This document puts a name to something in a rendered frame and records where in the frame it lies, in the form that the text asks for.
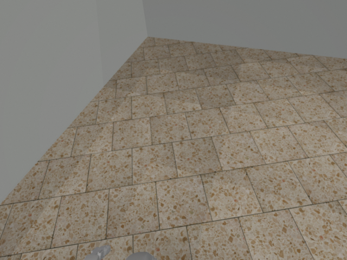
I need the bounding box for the left robot hand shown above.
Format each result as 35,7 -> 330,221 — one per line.
84,245 -> 111,260

